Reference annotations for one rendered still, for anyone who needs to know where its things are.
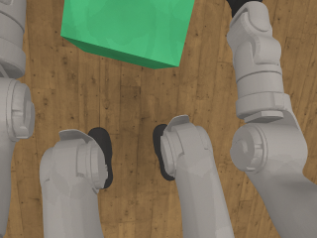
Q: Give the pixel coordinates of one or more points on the robot right thigh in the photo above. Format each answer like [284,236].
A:
[204,211]

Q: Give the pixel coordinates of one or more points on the carton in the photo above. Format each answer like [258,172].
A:
[149,33]

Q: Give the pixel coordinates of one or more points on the robot left upper arm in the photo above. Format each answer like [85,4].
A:
[17,121]

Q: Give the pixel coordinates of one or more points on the robot right hand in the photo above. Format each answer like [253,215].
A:
[237,4]

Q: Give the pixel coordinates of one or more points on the robot right shin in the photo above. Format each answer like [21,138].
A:
[182,119]

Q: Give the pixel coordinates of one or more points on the right robot forearm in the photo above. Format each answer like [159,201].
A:
[256,61]

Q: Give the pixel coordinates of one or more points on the left robot forearm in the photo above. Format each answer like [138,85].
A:
[12,30]

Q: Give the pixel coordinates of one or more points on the robot right upper arm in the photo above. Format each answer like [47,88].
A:
[273,157]

